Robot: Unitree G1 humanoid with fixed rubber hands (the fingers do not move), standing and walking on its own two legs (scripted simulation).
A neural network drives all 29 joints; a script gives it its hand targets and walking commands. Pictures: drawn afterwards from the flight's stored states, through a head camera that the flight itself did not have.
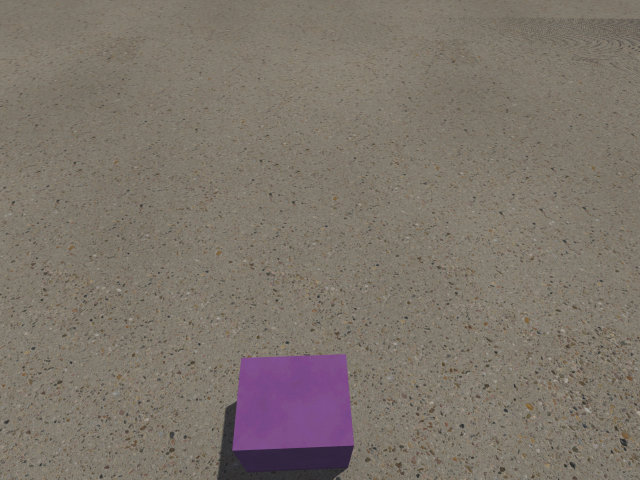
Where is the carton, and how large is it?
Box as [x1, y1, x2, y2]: [232, 354, 353, 471]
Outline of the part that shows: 345,354 241,358 232,450 247,471 347,467 353,447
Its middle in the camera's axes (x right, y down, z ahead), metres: -0.06 +0.48 +1.06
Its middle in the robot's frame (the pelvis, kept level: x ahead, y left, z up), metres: +0.40 +0.04 -0.65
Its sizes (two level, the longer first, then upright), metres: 0.280 0.222 0.251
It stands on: the floor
